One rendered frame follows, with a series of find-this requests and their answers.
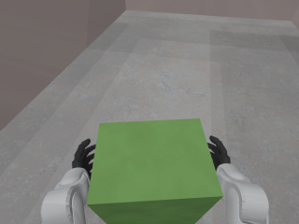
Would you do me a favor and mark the robot left hand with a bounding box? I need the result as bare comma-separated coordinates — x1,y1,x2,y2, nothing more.
72,138,96,179

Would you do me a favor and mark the robot left forearm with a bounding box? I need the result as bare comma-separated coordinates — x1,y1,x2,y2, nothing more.
40,167,91,224

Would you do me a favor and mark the robot right hand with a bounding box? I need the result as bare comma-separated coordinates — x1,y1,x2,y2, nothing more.
207,135,231,171

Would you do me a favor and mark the robot right forearm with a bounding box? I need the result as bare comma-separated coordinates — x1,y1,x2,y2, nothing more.
216,163,269,224

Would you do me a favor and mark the carton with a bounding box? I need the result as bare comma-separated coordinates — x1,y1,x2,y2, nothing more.
86,119,223,224

